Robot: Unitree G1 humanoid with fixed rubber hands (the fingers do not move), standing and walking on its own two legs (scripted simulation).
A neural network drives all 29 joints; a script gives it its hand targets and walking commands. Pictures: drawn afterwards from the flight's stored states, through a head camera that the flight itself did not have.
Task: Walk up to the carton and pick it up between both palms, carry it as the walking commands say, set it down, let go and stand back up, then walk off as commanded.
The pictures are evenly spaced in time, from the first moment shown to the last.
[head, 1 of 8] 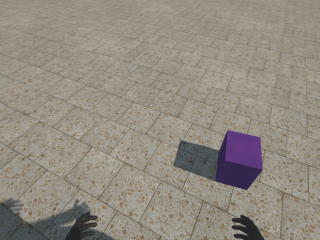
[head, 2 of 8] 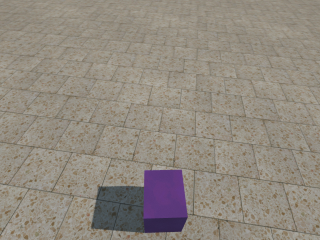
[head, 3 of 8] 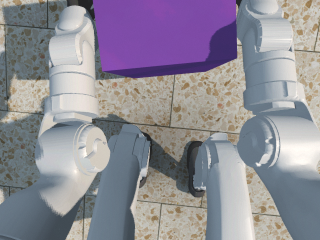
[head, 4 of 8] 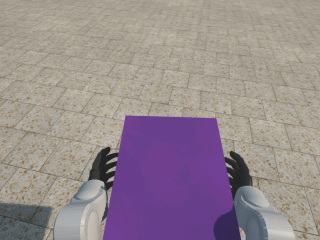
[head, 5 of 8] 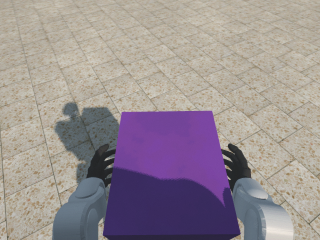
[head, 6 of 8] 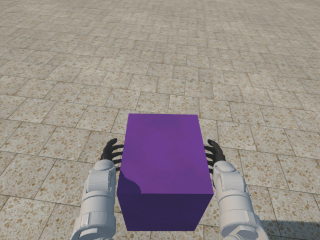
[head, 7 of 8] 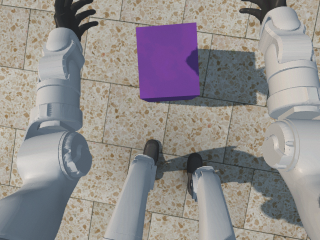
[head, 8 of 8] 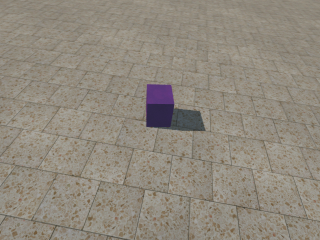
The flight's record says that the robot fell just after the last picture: no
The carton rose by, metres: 0.67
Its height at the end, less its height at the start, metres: +0.00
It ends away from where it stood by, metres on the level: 1.40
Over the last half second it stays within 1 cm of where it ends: yes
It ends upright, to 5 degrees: yes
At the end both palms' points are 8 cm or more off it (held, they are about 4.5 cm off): yes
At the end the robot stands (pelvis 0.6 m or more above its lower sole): yes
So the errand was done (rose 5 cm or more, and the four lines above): yes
